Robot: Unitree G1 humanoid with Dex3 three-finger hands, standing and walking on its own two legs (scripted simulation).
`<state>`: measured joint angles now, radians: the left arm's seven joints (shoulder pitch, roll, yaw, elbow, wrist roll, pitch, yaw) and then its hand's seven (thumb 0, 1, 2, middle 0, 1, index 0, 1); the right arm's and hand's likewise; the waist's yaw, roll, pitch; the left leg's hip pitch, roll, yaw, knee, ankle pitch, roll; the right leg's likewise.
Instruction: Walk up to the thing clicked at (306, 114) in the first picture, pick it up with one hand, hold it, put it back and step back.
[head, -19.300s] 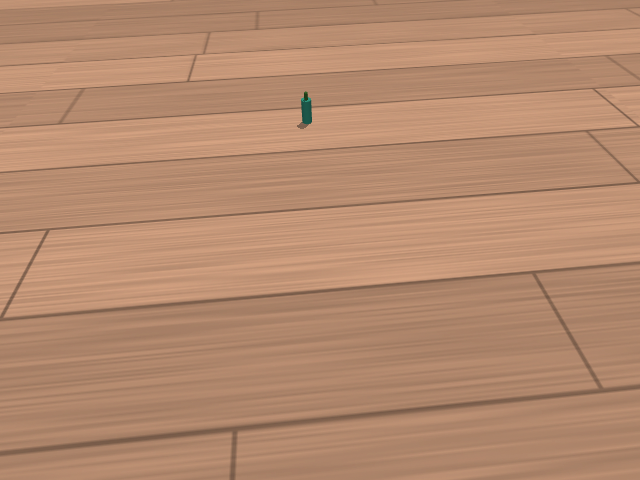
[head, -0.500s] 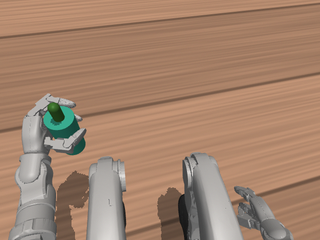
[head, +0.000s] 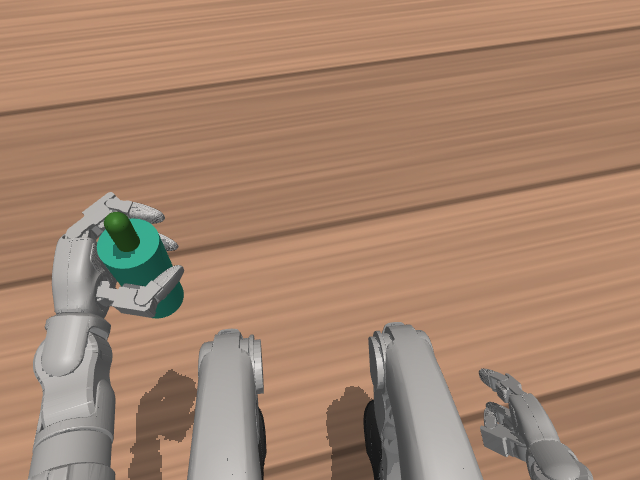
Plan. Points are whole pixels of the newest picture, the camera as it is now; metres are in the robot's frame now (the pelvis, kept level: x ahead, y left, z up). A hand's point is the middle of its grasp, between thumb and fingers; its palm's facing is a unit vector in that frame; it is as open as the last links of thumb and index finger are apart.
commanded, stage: lift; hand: left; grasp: from the side
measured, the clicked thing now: (141, 264) +0.38 +0.22 -0.01
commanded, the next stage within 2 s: hold in 1.64 s
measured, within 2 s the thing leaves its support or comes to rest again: neither
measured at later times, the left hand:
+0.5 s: hand (57, 189) +0.37 +0.20 +0.18, palm faces +0.06 -1.00 -0.05, open 8.8 cm
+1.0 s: hand out of the picture +0.37 +0.20 +0.27, palm faces +0.06 -1.00 -0.04, open 8.8 cm
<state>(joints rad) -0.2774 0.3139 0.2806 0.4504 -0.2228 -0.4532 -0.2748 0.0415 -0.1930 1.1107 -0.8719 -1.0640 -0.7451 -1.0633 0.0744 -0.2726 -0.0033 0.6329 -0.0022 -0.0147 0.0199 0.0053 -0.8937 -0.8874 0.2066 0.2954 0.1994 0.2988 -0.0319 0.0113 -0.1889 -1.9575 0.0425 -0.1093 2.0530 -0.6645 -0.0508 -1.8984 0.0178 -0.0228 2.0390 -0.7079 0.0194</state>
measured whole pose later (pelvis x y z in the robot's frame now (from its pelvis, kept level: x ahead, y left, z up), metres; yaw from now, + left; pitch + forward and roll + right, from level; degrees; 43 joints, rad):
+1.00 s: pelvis +0.05 +0.00 +0.23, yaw +3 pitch +16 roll -2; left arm -0.06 0.25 0.14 0.29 -0.20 -0.30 -0.15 0.04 -0.19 1.11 -0.87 -1.07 -0.74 -1.07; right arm 0.22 -0.23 0.01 0.61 0.02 -0.05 -0.03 0.01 -0.88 -0.89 0.21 0.30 0.20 0.30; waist -0.03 0.02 -0.12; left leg -0.98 0.05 -0.06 1.21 -0.51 -0.03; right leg -0.92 -0.01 -0.03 1.18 -0.54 0.02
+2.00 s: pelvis +0.08 +0.01 +0.29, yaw +3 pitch +7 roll -1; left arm -0.10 0.22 0.14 0.42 -0.20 -0.33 -0.20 0.04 -0.19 1.11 -0.87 -1.07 -0.74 -1.07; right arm 0.23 -0.23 0.01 0.64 0.01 -0.02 -0.05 0.01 -0.89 -0.89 0.21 0.30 0.20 0.30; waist -0.03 0.01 -0.05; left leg -0.60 0.05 -0.02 0.90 -0.42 -0.03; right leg -0.55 -0.01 -0.01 0.87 -0.45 0.02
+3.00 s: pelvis +0.06 +0.00 +0.30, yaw +4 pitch +4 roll -1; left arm -0.09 0.22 0.13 0.43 -0.20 -0.34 -0.20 0.04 -0.19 1.11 -0.86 -1.08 -0.74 -1.08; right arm 0.23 -0.23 0.01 0.66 0.02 -0.04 -0.05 0.01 -0.89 -0.89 0.21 0.30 0.20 0.30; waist -0.02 0.01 -0.03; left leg -0.53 0.04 -0.02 0.82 -0.37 -0.03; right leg -0.48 -0.01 -0.01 0.81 -0.41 0.01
